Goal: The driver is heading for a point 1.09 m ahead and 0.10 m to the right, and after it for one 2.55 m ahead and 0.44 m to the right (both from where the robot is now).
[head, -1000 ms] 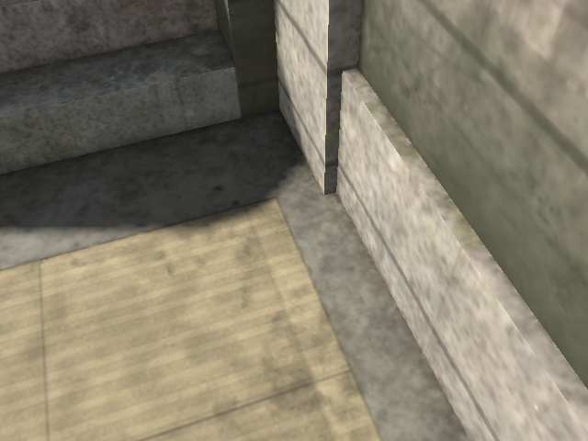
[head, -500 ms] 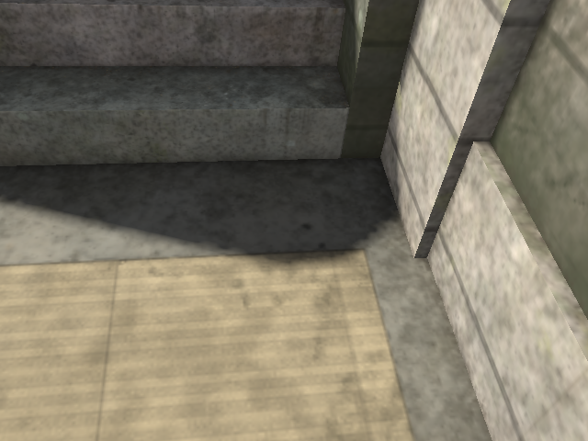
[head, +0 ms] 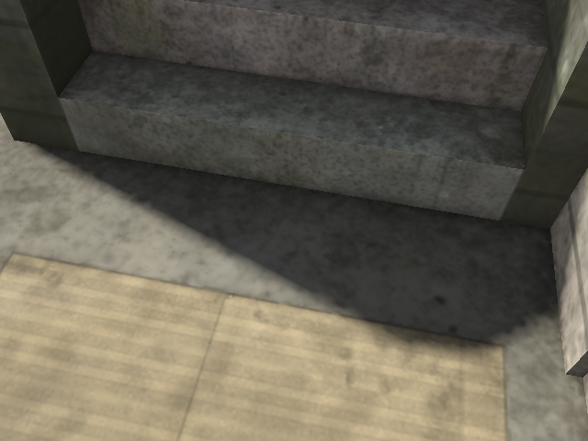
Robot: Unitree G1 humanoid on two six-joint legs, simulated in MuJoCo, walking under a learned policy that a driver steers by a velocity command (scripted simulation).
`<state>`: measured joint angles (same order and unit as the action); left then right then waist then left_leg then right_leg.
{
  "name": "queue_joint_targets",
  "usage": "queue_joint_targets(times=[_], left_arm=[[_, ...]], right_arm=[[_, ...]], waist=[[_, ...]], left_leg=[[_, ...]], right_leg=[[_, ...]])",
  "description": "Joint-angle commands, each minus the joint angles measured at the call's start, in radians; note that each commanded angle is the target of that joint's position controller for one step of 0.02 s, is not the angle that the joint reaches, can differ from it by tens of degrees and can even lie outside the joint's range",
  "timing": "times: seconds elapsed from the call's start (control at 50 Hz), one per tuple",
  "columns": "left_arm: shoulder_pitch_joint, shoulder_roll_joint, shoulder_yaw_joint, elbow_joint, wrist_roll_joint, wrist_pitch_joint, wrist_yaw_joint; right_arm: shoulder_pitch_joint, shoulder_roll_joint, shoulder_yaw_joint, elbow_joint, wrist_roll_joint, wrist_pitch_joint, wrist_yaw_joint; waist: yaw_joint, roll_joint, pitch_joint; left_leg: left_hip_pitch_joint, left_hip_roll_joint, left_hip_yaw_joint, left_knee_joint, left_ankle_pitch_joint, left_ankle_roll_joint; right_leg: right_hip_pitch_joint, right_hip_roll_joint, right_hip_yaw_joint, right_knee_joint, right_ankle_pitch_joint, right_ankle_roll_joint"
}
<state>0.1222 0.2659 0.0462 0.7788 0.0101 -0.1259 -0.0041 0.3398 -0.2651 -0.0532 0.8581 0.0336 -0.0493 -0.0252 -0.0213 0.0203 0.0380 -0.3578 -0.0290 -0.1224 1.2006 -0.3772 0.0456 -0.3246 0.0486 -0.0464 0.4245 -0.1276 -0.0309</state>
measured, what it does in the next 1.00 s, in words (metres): walks ahead, turning right: left foot, then right foot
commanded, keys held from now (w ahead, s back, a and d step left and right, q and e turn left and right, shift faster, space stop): w+q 0.06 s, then w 0.12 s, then w+e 0.82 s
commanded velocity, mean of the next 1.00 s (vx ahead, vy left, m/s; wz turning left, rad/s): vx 0.50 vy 0.00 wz -0.18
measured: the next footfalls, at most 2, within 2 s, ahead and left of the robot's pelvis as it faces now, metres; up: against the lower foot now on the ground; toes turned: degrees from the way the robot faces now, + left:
left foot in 0.36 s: +0.36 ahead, +0.18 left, +0.00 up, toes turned +6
right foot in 0.94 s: +0.64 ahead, -0.07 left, +0.00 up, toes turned -17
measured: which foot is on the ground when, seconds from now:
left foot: up 0.00-0.34, down 0.36-0.92, up 0.94-1.00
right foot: down 0.00-0.36, up 0.38-0.92, down 0.94-1.00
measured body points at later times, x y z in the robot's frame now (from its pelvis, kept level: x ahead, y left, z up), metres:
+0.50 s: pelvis +0.27 +0.08 +0.00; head +0.30 +0.10 +0.45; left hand +0.30 +0.36 -0.14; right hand +0.42 -0.17 -0.09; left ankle +0.32 +0.18 -0.73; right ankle +0.18 -0.09 -0.64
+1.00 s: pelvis +0.53 +0.02 -0.02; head +0.57 +0.01 +0.43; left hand +0.77 +0.23 -0.12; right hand +0.51 -0.26 -0.15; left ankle +0.37 +0.19 -0.65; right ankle +0.60 -0.06 -0.73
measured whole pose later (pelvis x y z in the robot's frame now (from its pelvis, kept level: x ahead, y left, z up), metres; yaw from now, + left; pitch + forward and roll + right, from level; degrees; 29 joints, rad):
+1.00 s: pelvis +0.53 +0.02 -0.02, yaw -16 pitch +1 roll +1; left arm 0.10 0.28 0.08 0.74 -0.02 -0.05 -0.04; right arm 0.29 -0.27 -0.06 0.86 0.01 -0.09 -0.02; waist -0.01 0.00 0.07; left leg -0.17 0.06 0.08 1.08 -0.51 -0.03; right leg -0.48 0.05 -0.07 0.66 -0.21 -0.13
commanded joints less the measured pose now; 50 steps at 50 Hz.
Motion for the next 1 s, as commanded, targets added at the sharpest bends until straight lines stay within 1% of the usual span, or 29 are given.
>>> queue_joint_targets(times=[0.02,0.06,0.12,0.18,0.22,0.26,0.3,0.32,0.34,0.36,0.38,0.4,0.42,0.44,0.46,0.48,0.5,0.52,0.58,0.66,0.74,0.82,0.88,0.9,0.92,0.94,0.96,0.98,1.0], left_arm=[[0.080,0.083,0.024,0.000,0.006,-0.004,0.003],[0.088,0.088,0.029,0.023,-0.005,-0.010,0.001],[0.123,0.121,0.037,0.059,-0.007,-0.011,-0.002],[0.128,0.140,0.034,0.080,-0.018,-0.002,-0.007],[0.182,0.152,0.028,0.103,-0.036,0.004,-0.014],[0.236,0.174,0.029,0.130,-0.047,0.014,-0.018],[0.239,0.196,0.031,0.146,-0.053,0.026,-0.014],[0.227,0.202,0.030,0.150,-0.054,0.032,-0.011],[0.208,0.198,0.025,0.148,-0.053,0.036,-0.009],[0.204,0.164,0.011,0.140,-0.037,0.036,-0.005],[0.225,0.087,-0.017,0.106,-0.003,0.033,-0.007],[0.348,0.004,-0.035,0.106,-0.043,0.017,-0.012],[0.291,0.127,-0.001,0.125,-0.071,0.018,-0.011],[0.226,0.145,0.010,0.103,-0.075,0.019,-0.008],[0.202,0.126,0.013,0.108,-0.065,0.028,0.001],[0.208,0.112,0.022,0.118,-0.050,0.039,0.008],[0.230,0.099,0.025,0.125,-0.048,0.054,0.004],[0.236,0.078,0.025,0.127,-0.049,0.065,0.000],[0.184,0.054,0.030,0.098,-0.048,0.087,-0.001],[0.075,0.049,0.031,0.049,-0.037,0.088,-0.013],[-0.061,0.033,0.018,-0.011,-0.027,0.082,-0.039],[-0.157,0.025,0.012,-0.077,-0.033,0.078,-0.064],[-0.104,0.064,0.032,-0.099,-0.041,0.081,-0.071],[-0.016,0.097,0.050,-0.086,-0.046,0.083,-0.069],[0.128,0.149,0.079,-0.054,-0.047,0.084,-0.060],[0.286,0.232,0.117,-0.013,-0.043,0.096,-0.031],[0.269,0.343,0.132,-0.009,-0.043,0.089,-0.019],[0.309,0.283,0.110,-0.036,-0.014,0.075,-0.023],[0.269,0.224,0.096,-0.032,-0.009,0.061,-0.025]], right_arm=[[0.026,-0.066,-0.023,-0.066,0.012,-0.011,0.002],[-0.013,-0.039,-0.018,-0.097,0.012,-0.001,0.004],[-0.097,-0.024,-0.006,-0.149,-0.003,-0.004,0.008],[-0.182,-0.016,0.008,-0.177,-0.014,-0.015,0.026],[-0.273,-0.011,0.016,-0.207,-0.015,-0.020,0.036],[-0.334,-0.027,0.014,-0.239,-0.010,-0.022,0.047],[-0.326,-0.069,0.000,-0.245,-0.013,-0.027,0.054],[-0.281,-0.092,-0.011,-0.235,-0.015,-0.031,0.054],[-0.168,-0.135,-0.034,-0.204,-0.018,-0.032,0.048],[0.009,-0.195,-0.066,-0.154,-0.022,-0.028,0.037],[0.171,-0.294,-0.091,-0.138,-0.034,-0.018,0.014],[0.160,-0.300,-0.078,-0.143,-0.056,-0.020,0.025],[0.097,-0.187,-0.051,-0.149,-0.049,-0.031,0.037],[0.022,-0.139,-0.035,-0.153,-0.034,-0.042,0.042],[-0.052,-0.104,-0.025,-0.154,-0.032,-0.052,0.048],[-0.102,-0.075,-0.020,-0.152,-0.034,-0.062,0.052],[-0.121,-0.062,-0.019,-0.142,-0.042,-0.070,0.053],[-0.120,-0.055,-0.022,-0.129,-0.047,-0.078,0.051],[-0.095,-0.072,-0.032,-0.095,-0.054,-0.088,0.033],[-0.068,-0.101,-0.041,-0.065,-0.055,-0.078,0.012],[-0.027,-0.136,-0.051,-0.041,-0.044,-0.063,-0.001],[0.018,-0.152,-0.058,-0.015,-0.030,-0.037,-0.003],[-0.012,-0.197,-0.068,-0.025,-0.022,-0.017,-0.012],[-0.027,-0.211,-0.071,-0.030,-0.019,-0.008,-0.015],[-0.051,-0.219,-0.071,-0.037,-0.012,-0.004,-0.016],[-0.049,-0.202,-0.062,-0.054,-0.021,-0.014,-0.018],[0.040,-0.018,-0.009,-0.106,-0.057,-0.047,0.004],[-0.062,-0.090,-0.012,-0.126,-0.021,-0.099,0.022],[-0.170,-0.137,-0.025,-0.157,0.016,-0.122,0.029]], waist=[[0.030,-0.079,-0.035],[0.026,-0.081,0.000],[0.034,-0.047,0.018],[0.050,-0.046,0.029],[0.080,-0.045,0.047],[0.092,-0.054,0.058],[0.062,-0.090,0.057],[0.023,-0.102,0.028],[-0.042,-0.099,-0.042],[-0.121,-0.079,-0.164],[-0.152,0.115,-0.330],[-0.073,0.318,-0.463],[-0.083,0.144,-0.313],[-0.055,0.111,-0.178],[-0.019,0.049,-0.122],[0.008,0.066,-0.079],[0.031,0.093,-0.073],[0.037,0.087,-0.070],[0.042,0.058,-0.025],[0.021,0.036,0.029],[-0.027,0.008,0.071],[-0.047,0.015,0.087],[0.015,0.069,0.005],[0.068,0.088,-0.050],[0.151,0.078,-0.129],[0.219,0.013,-0.210],[0.080,-0.280,-0.261],[0.148,-0.168,-0.395],[0.158,-0.123,-0.256]], left_leg=[[-0.237,0.138,-0.014,0.026,0.096,-0.014],[-0.291,0.162,0.005,-0.021,0.111,-0.018],[-0.339,0.168,0.004,-0.179,0.214,-0.020],[-0.287,0.159,0.067,-0.393,0.374,-0.011],[-0.229,0.135,0.122,-0.500,0.414,-0.010],[-0.197,0.113,0.129,-0.570,0.371,-0.005],[-0.165,0.095,0.125,-0.634,0.302,0.003],[-0.081,0.076,0.134,-0.671,0.299,0.012],[0.081,0.052,0.147,-0.691,0.302,0.028],[0.346,0.084,0.115,-0.665,0.322,0.056],[0.611,0.321,-0.153,-0.680,0.312,0.101],[0.748,0.485,-0.603,-0.884,0.083,0.234],[0.629,0.453,-0.532,-0.925,0.015,0.206],[0.499,0.419,-0.357,-0.937,0.068,0.171],[0.386,0.371,-0.238,-0.963,0.164,0.147],[0.309,0.318,-0.120,-0.987,0.249,0.120],[0.265,0.291,-0.043,-1.009,0.315,0.106],[0.248,0.279,0.005,-1.024,0.383,0.110],[0.241,0.279,0.112,-1.052,0.480,0.124],[0.279,0.289,0.191,-1.084,0.441,0.126],[0.347,0.307,0.273,-1.084,0.470,0.114],[0.473,0.333,0.326,-1.013,0.605,0.099],[0.498,0.330,0.367,-0.839,1.064,0.068],[0.487,0.323,0.374,-0.707,1.191,0.057],[0.415,0.293,0.389,-0.511,1.172,0.030],[0.184,0.244,0.381,-0.223,0.869,-0.021],[-0.305,0.038,0.292,0.128,-0.158,-0.086],[-0.423,-0.011,0.035,0.250,-0.225,-0.076],[-0.503,0.044,0.011,0.218,-0.116,-0.048]], right_leg=[[0.217,-0.299,0.296,-0.260,-0.018,-0.160],[0.195,-0.304,0.223,-0.296,0.025,-0.179],[0.198,-0.304,0.158,-0.329,0.087,-0.209],[0.202,-0.266,0.054,-0.322,0.197,-0.186],[0.197,-0.257,0.045,-0.311,0.205,-0.181],[0.241,-0.289,0.077,-0.304,0.198,-0.182],[0.307,-0.320,0.099,-0.248,0.229,-0.159],[0.314,-0.320,0.099,-0.191,0.291,-0.141],[0.287,-0.286,0.070,-0.063,0.398,-0.107],[0.174,-0.228,0.034,0.151,0.378,-0.067],[-0.031,-0.127,-0.010,0.515,-0.041,-0.013],[-0.283,-0.007,0.125,0.778,-0.475,0.002],[-0.380,-0.059,0.192,0.882,-0.437,-0.007],[-0.413,-0.104,0.172,0.871,-0.334,-0.023],[-0.370,-0.147,0.161,0.831,-0.241,-0.017],[-0.324,-0.175,0.165,0.772,-0.167,-0.010],[-0.270,-0.191,0.164,0.756,-0.117,-0.007],[-0.251,-0.189,0.155,0.756,-0.090,-0.004],[-0.322,-0.187,0.164,0.709,-0.014,0.007],[-0.403,-0.174,0.169,0.516,0.126,0.019],[-0.422,-0.167,0.085,0.353,0.182,0.002],[-0.445,-0.147,0.009,0.268,0.087,-0.036],[-0.267,-0.056,-0.083,0.246,-0.044,-0.090],[-0.151,-0.015,-0.103,0.243,-0.083,-0.116],[0.062,0.024,-0.099,0.167,-0.032,-0.153],[0.369,-0.038,0.056,0.117,-0.038,-0.200],[0.696,-0.301,0.607,0.055,-0.144,-0.375],[0.762,-0.375,0.902,-0.129,-0.248,-0.428],[0.676,-0.352,0.755,-0.163,-0.164,-0.369]])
